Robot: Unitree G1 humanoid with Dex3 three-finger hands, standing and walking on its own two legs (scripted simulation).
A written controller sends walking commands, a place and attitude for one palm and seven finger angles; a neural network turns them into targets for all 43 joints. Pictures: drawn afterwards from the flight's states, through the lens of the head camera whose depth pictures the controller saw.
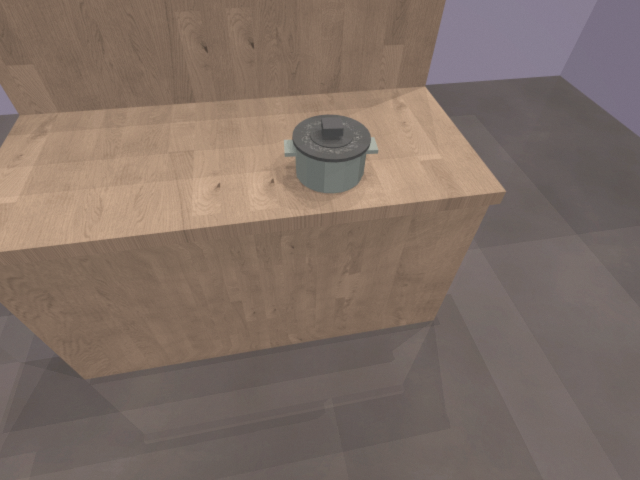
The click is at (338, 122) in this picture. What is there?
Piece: lid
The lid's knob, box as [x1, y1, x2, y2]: [321, 117, 343, 136]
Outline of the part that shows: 340,117 321,118 323,136 342,135 343,128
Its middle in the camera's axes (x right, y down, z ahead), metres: +0.02 -0.25 +0.85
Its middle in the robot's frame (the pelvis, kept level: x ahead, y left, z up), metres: +0.81 +0.02 +0.00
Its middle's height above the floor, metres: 0.78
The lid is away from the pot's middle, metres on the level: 0.00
